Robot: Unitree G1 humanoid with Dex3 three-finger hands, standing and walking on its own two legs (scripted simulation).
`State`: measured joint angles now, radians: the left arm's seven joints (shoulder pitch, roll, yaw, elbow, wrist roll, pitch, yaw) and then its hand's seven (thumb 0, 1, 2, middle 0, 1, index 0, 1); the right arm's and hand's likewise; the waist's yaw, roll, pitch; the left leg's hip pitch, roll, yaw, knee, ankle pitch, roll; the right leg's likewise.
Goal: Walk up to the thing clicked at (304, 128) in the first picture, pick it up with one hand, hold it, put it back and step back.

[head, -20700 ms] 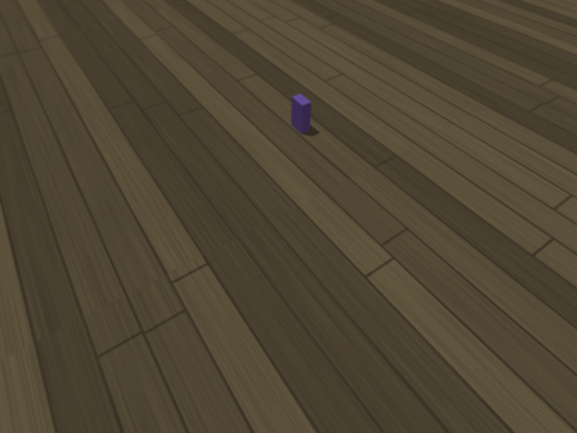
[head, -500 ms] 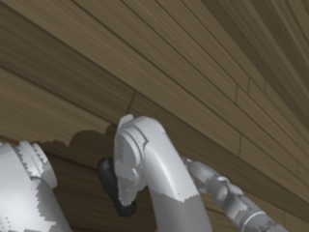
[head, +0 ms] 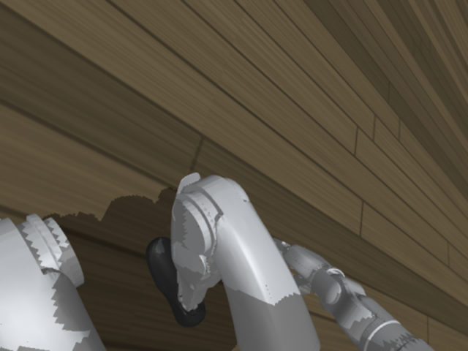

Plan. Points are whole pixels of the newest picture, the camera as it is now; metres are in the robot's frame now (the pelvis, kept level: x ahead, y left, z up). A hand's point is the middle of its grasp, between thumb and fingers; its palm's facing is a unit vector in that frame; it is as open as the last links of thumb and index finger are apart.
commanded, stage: close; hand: left
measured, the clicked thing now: out of the picture +0.50 +0.36 -0.21
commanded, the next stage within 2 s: settle in 0.30 s
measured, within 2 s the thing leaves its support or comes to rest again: leaves its support in 0.70 s
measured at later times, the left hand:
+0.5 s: hand out of the picture +0.46 +0.37 -0.17, palm faces +0.56 -0.83 +0.00, open 12.6 cm
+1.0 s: hand out of the picture +0.47 +0.39 -0.11, palm faces +0.54 -0.84 +0.00, open 12.8 cm
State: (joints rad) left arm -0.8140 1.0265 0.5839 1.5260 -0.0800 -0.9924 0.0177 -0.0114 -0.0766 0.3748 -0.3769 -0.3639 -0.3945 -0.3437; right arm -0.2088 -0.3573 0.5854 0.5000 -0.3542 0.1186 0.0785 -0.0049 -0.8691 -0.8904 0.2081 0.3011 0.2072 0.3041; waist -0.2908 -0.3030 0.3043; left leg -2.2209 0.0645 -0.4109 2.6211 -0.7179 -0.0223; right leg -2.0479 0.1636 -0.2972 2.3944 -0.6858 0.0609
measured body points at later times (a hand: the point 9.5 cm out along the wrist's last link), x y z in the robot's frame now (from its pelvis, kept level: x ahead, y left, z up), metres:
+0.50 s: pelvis +0.00 +0.00 +0.00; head +0.24 +0.20 +0.32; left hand +0.42 +0.41 -0.16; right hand +0.17 -0.24 -0.04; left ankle +0.08 +0.13 -0.26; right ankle +0.12 -0.11 -0.26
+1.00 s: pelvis +0.00 +0.00 +0.01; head +0.24 +0.18 +0.34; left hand +0.44 +0.43 -0.11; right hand +0.15 -0.24 -0.05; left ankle +0.08 +0.13 -0.26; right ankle +0.12 -0.11 -0.26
